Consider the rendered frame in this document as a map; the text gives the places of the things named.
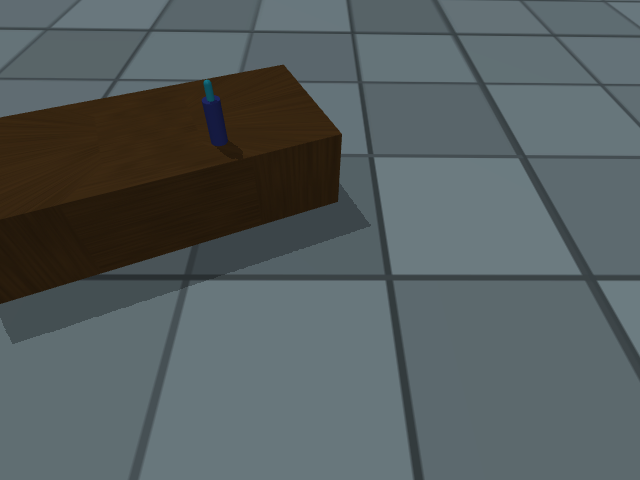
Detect bottle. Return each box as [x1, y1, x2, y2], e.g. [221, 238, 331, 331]
[202, 80, 228, 146]

